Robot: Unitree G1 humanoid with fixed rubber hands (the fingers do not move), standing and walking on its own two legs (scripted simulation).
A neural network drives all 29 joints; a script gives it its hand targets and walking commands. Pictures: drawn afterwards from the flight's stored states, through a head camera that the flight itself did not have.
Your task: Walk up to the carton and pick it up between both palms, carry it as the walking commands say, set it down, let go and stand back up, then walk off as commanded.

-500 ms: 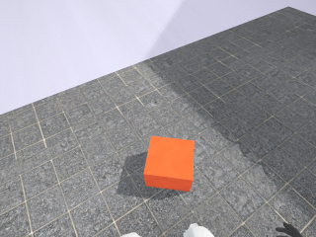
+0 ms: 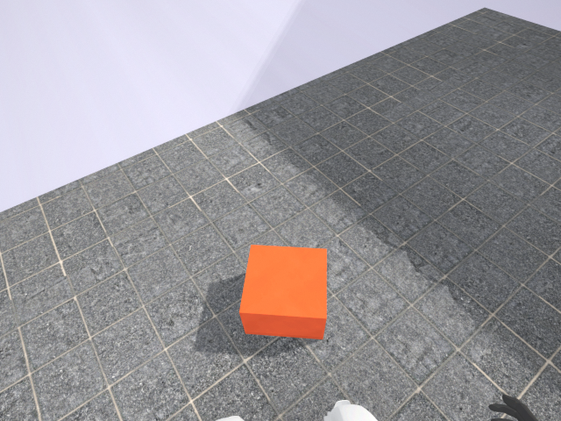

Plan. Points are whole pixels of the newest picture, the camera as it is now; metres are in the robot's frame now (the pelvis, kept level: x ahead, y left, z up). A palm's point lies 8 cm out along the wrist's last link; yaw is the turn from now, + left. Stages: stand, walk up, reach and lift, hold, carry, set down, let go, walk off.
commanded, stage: walk up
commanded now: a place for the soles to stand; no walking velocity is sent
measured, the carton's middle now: (286, 291) +0.64 +0.03 -0.63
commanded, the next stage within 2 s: none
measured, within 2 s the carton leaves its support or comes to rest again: neither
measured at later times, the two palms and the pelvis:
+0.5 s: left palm out of the picture +0.08 +0.35 -0.08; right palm out of the picture +0.13 -0.31 -0.09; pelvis +0.01 +0.01 +0.00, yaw -1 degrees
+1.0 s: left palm out of the picture +0.09 +0.35 -0.08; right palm out of the picture +0.12 -0.31 -0.09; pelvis +0.01 +0.01 +0.00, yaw -1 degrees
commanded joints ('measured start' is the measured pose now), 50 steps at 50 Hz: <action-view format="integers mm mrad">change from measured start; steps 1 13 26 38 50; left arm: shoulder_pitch -29 162 137 32 -68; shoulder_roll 279 312 258 202 176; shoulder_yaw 78 108 83 61 41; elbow -41 2 1 -8 -31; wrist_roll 26 22 18 14 18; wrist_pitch -7 -36 -38 -9 -8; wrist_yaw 27 15 14 10 13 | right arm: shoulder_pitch -2 -136 -95 -96 5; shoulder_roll -244 -223 -244 -304 -291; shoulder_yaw -39 -22 -28 -46 -48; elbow -24 -101 -86 -58 -17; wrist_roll -28 -19 -21 -33 -35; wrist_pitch -14 -17 -32 -41 -40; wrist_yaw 15 18 7 9 12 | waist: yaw -41 45 29 -22 -76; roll -121 -120 -43 203 212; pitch -98 -153 -230 -111 -107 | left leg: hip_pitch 26 -161 -13 72 205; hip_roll -13 -41 68 300 266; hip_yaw -108 -62 -72 -299 -401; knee -96 34 -39 -466 -553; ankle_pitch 5 0 408 141 -151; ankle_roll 41 48 81 243 200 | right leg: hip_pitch -43 199 210 -13 -208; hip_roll -229 -245 -142 -48 -3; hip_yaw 557 594 240 -89 -44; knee -442 -425 -238 -8 -22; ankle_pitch -150 28 386 -160 -65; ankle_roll -195 -205 -116 -20 -35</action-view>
